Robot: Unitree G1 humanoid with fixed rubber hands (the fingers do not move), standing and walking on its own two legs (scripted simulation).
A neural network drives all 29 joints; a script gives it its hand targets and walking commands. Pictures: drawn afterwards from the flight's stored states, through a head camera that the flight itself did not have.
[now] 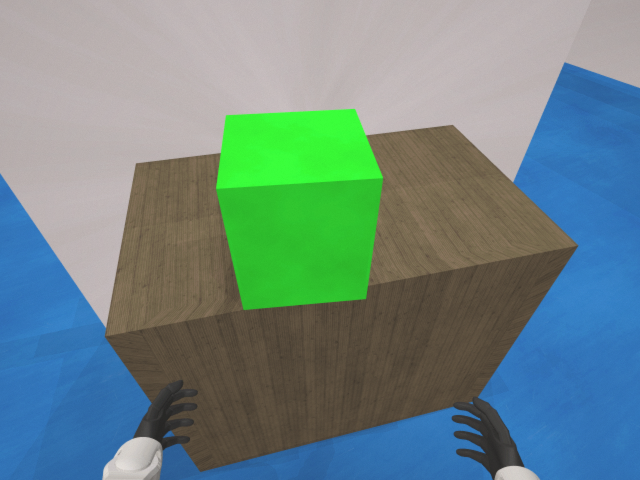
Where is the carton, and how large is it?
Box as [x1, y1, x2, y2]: [216, 109, 382, 309]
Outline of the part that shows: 354,109 226,115 216,190 243,309 365,298 382,176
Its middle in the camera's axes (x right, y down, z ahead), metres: -0.03 -0.06 +0.64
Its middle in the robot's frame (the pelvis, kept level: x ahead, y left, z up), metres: +0.51 +0.03 +0.07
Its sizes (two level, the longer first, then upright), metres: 0.210 0.200 0.250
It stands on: a pedestal, 0.71 m high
